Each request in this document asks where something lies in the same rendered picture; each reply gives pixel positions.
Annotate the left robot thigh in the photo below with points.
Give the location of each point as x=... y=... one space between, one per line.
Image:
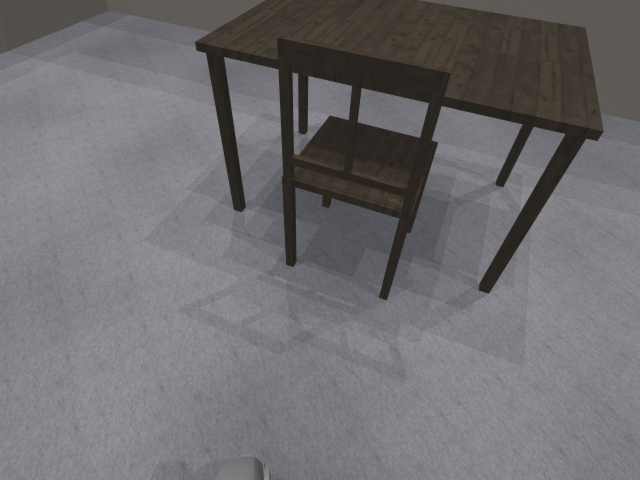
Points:
x=244 y=468

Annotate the chair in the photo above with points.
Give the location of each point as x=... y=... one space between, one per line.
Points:
x=363 y=165

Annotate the table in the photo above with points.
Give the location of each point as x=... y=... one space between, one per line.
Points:
x=532 y=72

